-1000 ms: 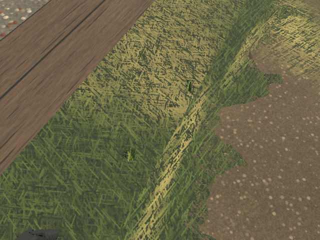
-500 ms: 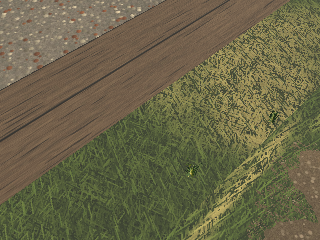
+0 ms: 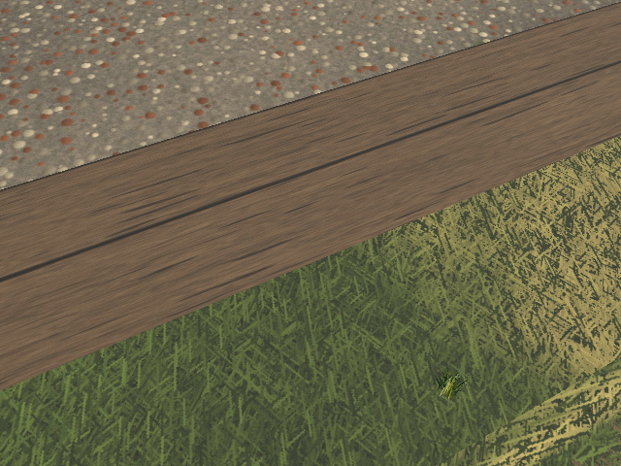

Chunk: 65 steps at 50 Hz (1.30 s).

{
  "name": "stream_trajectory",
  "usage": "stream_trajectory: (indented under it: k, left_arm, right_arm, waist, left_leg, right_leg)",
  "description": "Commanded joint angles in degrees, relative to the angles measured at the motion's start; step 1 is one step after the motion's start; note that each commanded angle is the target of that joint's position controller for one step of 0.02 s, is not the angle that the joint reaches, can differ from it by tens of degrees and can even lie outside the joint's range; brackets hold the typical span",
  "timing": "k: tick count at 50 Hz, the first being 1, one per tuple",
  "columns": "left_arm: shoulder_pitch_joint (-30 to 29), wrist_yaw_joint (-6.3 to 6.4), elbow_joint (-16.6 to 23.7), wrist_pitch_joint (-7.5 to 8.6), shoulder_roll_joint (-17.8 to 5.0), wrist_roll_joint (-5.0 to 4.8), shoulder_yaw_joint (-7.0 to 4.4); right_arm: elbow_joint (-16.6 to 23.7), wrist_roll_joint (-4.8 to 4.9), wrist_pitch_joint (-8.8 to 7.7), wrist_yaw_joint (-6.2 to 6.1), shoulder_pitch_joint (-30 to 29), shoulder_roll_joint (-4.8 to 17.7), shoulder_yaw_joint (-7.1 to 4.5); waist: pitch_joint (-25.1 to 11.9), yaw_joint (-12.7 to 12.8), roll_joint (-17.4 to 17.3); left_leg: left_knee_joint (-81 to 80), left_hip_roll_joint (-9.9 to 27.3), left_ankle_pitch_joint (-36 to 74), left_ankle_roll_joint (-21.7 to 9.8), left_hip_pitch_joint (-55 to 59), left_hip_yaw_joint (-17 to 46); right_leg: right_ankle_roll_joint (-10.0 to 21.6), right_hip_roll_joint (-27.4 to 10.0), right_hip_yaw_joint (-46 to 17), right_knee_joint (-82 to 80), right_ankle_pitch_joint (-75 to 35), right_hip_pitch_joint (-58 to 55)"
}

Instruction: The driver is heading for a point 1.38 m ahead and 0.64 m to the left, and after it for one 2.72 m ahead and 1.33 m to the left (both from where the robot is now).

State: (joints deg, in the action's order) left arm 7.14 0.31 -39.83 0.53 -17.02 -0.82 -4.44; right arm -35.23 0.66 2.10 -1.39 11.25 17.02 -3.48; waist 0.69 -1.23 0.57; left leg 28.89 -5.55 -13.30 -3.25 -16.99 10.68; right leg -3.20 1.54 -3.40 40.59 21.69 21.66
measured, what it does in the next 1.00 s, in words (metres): walks ahead, turning left: right foot, then left foot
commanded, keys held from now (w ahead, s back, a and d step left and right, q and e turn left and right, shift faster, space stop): w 0.40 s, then w+q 0.60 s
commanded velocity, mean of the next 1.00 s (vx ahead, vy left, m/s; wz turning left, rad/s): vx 0.43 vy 0.00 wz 0.32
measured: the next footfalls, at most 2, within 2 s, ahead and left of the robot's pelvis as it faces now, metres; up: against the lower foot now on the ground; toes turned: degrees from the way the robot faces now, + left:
right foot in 0.06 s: +0.04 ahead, -0.13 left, +0.00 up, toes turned +4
left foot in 0.50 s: +0.31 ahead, +0.15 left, +0.00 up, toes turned +5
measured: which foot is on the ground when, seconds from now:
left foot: down 0.00-0.08, up 0.10-0.48, down 0.50-1.00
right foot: up 0.00-0.04, down 0.06-0.50, up 0.52-0.98, down 1.00-1.00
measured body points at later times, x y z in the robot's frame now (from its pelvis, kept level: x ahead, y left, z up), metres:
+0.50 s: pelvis +0.17 +0.03 -0.02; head +0.21 +0.03 +0.43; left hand +0.11 +0.31 -0.14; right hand +0.43 -0.18 -0.08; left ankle +0.27 +0.15 -0.74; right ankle +0.00 -0.13 -0.74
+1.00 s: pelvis +0.45 +0.06 -0.02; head +0.47 +0.08 +0.43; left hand +0.63 +0.36 -0.07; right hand +0.53 -0.22 -0.13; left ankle +0.28 +0.15 -0.74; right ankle +0.60 -0.01 -0.74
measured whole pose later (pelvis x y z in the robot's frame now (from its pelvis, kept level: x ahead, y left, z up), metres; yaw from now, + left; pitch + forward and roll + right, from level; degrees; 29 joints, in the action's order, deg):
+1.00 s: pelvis +0.45 +0.06 -0.02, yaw +19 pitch +2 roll +1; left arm 0.6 -1.4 -35.7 7.0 -16.0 0.2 -1.5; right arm -44.5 1.4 -1.8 -0.9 25.5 17.3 -4.0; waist 0.9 -5.8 1.5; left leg 27.7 -5.7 -26.2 -3.0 -2.0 12.9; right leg 0.8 0.6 -3.4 26.4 1.9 26.3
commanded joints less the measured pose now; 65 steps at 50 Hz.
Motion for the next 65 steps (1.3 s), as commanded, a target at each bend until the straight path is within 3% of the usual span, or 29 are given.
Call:
stream_trajectory:
  k: [1,3,4,5,6,8,10,16,20,22,24,25,26,27,28,29,30,32,34,39,45,49,50,51,52,53,55,59,65]
  left_arm:
    - [-0.7,-1.03,4.1,2.62,-4.1,-0.49,-1.05]
    - [4.4,-1.07,2.2,3.75,-3.6,0.26,-1.06]
    - [10.0,-0.78,1.3,4.1,-6.1,1.28,-1.37]
    - [14.1,-1.3,-0.3,4.45,-12.6,2.72,-2.88]
    - [11.8,-1.27,-0.1,5.03,-10.7,1.81,-2.74]
    - [9.5,-0.35,0.3,5.15,-6.9,0.44,-1.41]
    - [10.3,0.13,-0.1,4.87,-6.0,0.46,-0.78]
    - [14.9,0.1,-2.3,4.18,-7.4,0.05,-0.65]
    - [17.6,-0.23,-3.9,3.64,-9.5,-0.76,-0.94]
    - [16.9,-0.12,-4.3,3.32,-10.6,-1.02,-1.31]
    - [15.8,0.25,-4.5,2.91,-10.6,-0.92,-1.34]
    - [16.4,0.64,-4.2,2.84,-9.3,-0.32,-0.78]
    - [17.4,1.01,-1.5,3.2,-5.4,1.42,0.64]
    - [20.8,0.75,-0.2,4.63,-1.4,1.23,2.07]
    - [15.6,0.13,0.0,5.76,-7.4,-0.66,0.65]
    - [10.8,-0.4,1.4,6.64,-8.6,-1.6,0.42]
    - [8.8,-0.28,1.6,7.15,-7.7,-0.59,0.67]
    - [9.1,-0.46,1.7,6.9,-7.0,1.06,0.35]
    - [9.8,-0.61,1.7,6.02,-6.0,1.56,0.54]
    - [-1.9,-0.47,5.3,5.62,-3.7,1.84,1.52]
    - [-10.2,-1.77,7.8,6.61,-5.2,0.57,1.14]
    - [-0.6,-1.26,6.0,7.21,-8.2,0.73,-0.83]
    - [8.2,-0.71,5.2,7.32,-10.8,1.55,-1.69]
    - [14.3,-0.57,3.6,6.52,-15.3,2.24,-2.85]
    - [14.8,-1.08,3.2,6.06,-11.3,0.96,-2.13]
    - [11.8,-0.82,3.9,5.74,-7.2,0.8,-1.08]
    - [6.9,-0.66,3.4,5.17,-4.7,1.4,-0.19]
    - [5.2,-0.68,1.4,6.16,-4.5,1.16,-0.38]
    - [5.9,-0.42,-1.3,5.85,-8.0,0.87,-1.47]
  right_arm:
    - [2.5,0.11,-0.87,0.25,0.4,8.6,-2.04]
    - [2.4,-0.16,-1.31,0.13,-0.1,5.5,-0.88]
    - [2.9,-0.58,-1.78,0.25,-0.4,1.9,0.27]
    - [5.8,0.7,-2.82,-0.01,-2.8,3.5,-0.36]
    - [5.4,0.84,-3.7,-0.26,-4.0,8.0,-1.74]
    - [2.9,0.27,-4.31,0.38,-1.5,8.0,-2.11]
    - [2.9,-0.19,-5.25,1.22,-3.3,5.9,-1.69]
    - [4.2,0.08,-6.64,2.56,-11.2,0.5,0.36]
    - [4.7,0.9,-7.08,3.9,-13.8,1.8,0.18]
    - [4.4,1.14,-7.01,4.26,-12.0,3.4,-0.31]
    - [2.0,0.75,-6.57,3.86,-3.3,6.3,-1.88]
    - [-0.4,0.82,-6.23,3.38,5.2,8.6,-3.14]
    - [-1.5,0.22,-5.68,2.66,14.1,13.2,-4.2]
    - [-2.2,0.52,-5.99,3.25,15.3,15.8,-4.2]
    - [-1.9,0.67,-6.23,3.23,13.0,10.0,-2.75]
    - [-1.5,0.26,-6.36,3.1,9.5,8.6,-2.21]
    - [-1.0,-0.13,-6.33,3.05,6.6,8.2,-2.05]
    - [0.0,-1.01,-6.25,2.9,3.1,6.3,-1.37]
    - [-0.4,-0.42,-6.54,2.46,2.4,6.2,-1.44]
    - [-2.9,0.24,-6.54,1.04,6.1,8.4,-2.14]
    - [-5.7,1.35,-5.53,0.29,11.7,9.1,-2.45]
    - [-5.4,0.83,-4.36,0.33,10.6,7.8,-2.28]
    - [-4.1,-0.1,-4.42,0.64,9.8,4.8,-1.11]
    - [-3.1,1.02,-4.97,0.62,17.6,0.2,0.3]
    - [-3.4,1.86,-5.26,0.49,18.7,4.5,-0.14]
    - [-3.4,2.12,-4.99,0.45,13.1,8.6,-1.33]
    - [-1.6,0.77,-4.58,0.49,6.4,8.2,-1.63]
    - [-0.7,0.98,-3.11,1.21,5.6,3.6,-1.13]
    - [1.4,0.62,-3.77,2.72,-1.9,2.3,-0.33]
  waist:
    - [-2.6,0.4,-10.1]
    - [-2.7,3.1,-6.7]
    - [-4.5,4.6,1.6]
    - [-0.2,4.5,12.6]
    - [5.5,4.0,9.2]
    - [5.9,2.3,7.5]
    - [5.2,3.1,6.7]
    - [4.3,6.9,6.6]
    - [5.0,7.1,7.2]
    - [4.2,5.1,7.8]
    - [-2.0,-0.6,6.4]
    - [-7.8,-4.5,4.8]
    - [-15.9,-6.5,-5.4]
    - [-21.2,-3.3,-18.8]
    - [-15.1,-5.0,-12.8]
    - [-7.7,-4.2,-9.8]
    - [-4.8,-2.6,-4.0]
    - [-2.3,1.0,-4.0]
    - [-1.6,2.4,-5.0]
    - [2.5,-0.5,-3.9]
    - [1.7,-2.7,-4.7]
    - [-3.3,2.9,-6.5]
    - [-11.9,6.9,-3.2]
    - [-21.4,5.0,13.1]
    - [-20.6,4.8,15.7]
    - [-12.0,6.0,8.7]
    - [-2.7,4.4,3.1]
    - [0.8,1.8,5.2]
    - [2.2,3.4,2.7]
  left_leg:
    - [-10.8,12.8,-19.4,-9.2,1.4,18.4]
    - [-5.7,9.0,-21.1,-5.5,-5.1,15.6]
    - [9.3,4.0,-22.0,-1.8,-12.2,8.5]
    - [20.0,-2.4,-22.0,0.5,-25.2,-0.1]
    - [27.6,2.0,-18.7,1.4,-30.4,1.3]
    - [31.1,4.7,-10.3,2.4,-32.3,-0.8]
    - [30.6,7.4,-3.1,3.4,-31.8,-4.1]
    - [13.3,8.0,7.8,5.3,-22.1,-10.9]
    - [4.8,6.8,9.0,3.9,-14.7,-11.9]
    - [2.5,6.4,7.6,1.6,-12.1,-12.1]
    - [-0.3,3.7,7.7,-1.8,1.4,-14.3]
    - [-0.1,3.8,7.4,-3.7,14.0,-13.4]
    - [0.0,16.2,2.2,-8.6,32.7,5.8]
    - [-10.4,25.5,-12.2,-16.2,40.4,33.7]
    - [-13.4,24.3,-16.6,-14.6,36.7,32.1]
    - [-13.8,22.4,-10.7,-13.0,29.3,23.9]
    - [-14.2,19.8,-3.9,-12.1,22.5,18.4]
    - [-16.7,16.3,5.3,-11.7,13.6,12.8]
    - [-18.5,15.3,9.4,-12.8,9.0,10.2]
    - [-19.1,11.6,11.0,-10.7,2.5,4.5]
    - [-12.9,13.5,7.4,-8.1,7.4,9.7]
    - [-0.6,11.2,17.9,-4.9,9.8,11.3]
    - [13.7,8.0,13.1,-3.0,3.6,8.2]
    - [33.9,-0.7,-12.6,1.5,-16.6,0.2]
    - [43.6,2.6,-20.2,2.4,-25.4,0.5]
    - [46.6,5.3,-15.0,2.9,-28.0,0.4]
    - [43.3,8.9,-7.8,3.4,-25.4,-2.6]
    - [36.9,11.8,-3.8,3.6,-21.2,-4.5]
    - [19.6,12.0,11.7,3.7,-21.4,-6.9]
  right_leg:
    - [2.6,0.1,2.0,-9.8,-2.2,-5.2]
    - [5.1,-2.6,0.7,-18.4,-7.0,-16.8]
    - [8.3,-12.3,-10.3,-21.9,-0.7,-24.0]
    - [16.1,-21.4,-31.2,-29.4,13.2,-23.3]
    - [19.2,-24.2,-34.7,-31.0,19.4,-20.4]
    - [15.9,-19.1,-25.8,-30.9,15.1,-22.1]
    - [14.3,-16.3,-18.9,-31.9,4.9,-22.3]
    - [13.8,-12.1,-5.7,-32.8,-14.6,-18.4]
    - [13.6,-14.7,-5.2,-31.8,-17.8,-17.8]
    - [12.6,-16.6,-4.1,-30.1,-23.7,-20.8]
    - [10.2,-14.5,1.2,-18.3,-44.0,-21.2]
    - [8.3,-12.1,4.4,-6.8,-46.6,-16.4]
    - [5.1,-8.3,7.5,13.6,-28.2,0.1]
    - [3.1,0.8,1.8,27.8,10.0,15.6]
    - [3.6,-2.5,-3.0,33.3,8.1,22.4]
    - [4.8,-4.8,-1.8,32.5,2.8,24.3]
    - [5.0,-6.7,-1.3,29.5,-1.6,22.1]
    - [4.1,-8.5,-1.7,24.0,-6.4,16.7]
    - [2.3,-8.3,-0.7,21.0,-7.5,14.8]
    - [-0.4,-5.5,0.2,1.5,-22.7,13.4]
    - [0.9,-2.3,-1.9,-11.4,-26.6,6.7]
    - [5.2,-1.9,0.0,-16.0,-18.6,-8.4]
    - [8.9,-9.5,-6.4,-13.6,-17.4,-23.6]
    - [17.7,-23.3,-30.1,-16.1,-7.9,-45.2]
    - [19.0,-26.8,-42.4,-21.3,4.2,-44.6]
    - [16.5,-24.3,-34.3,-22.9,5.9,-37.2]
    - [14.2,-19.4,-20.0,-25.2,-6.7,-23.2]
    - [14.2,-16.3,-7.3,-30.9,-16.6,-14.5]
    - [13.5,-15.3,4.8,-32.6,-25.4,-17.0]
